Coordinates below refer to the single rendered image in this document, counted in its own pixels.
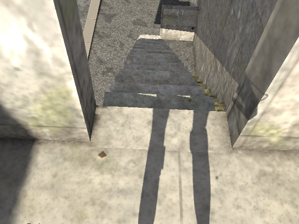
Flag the stairs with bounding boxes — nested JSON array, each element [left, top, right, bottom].
[[103, 35, 216, 111]]

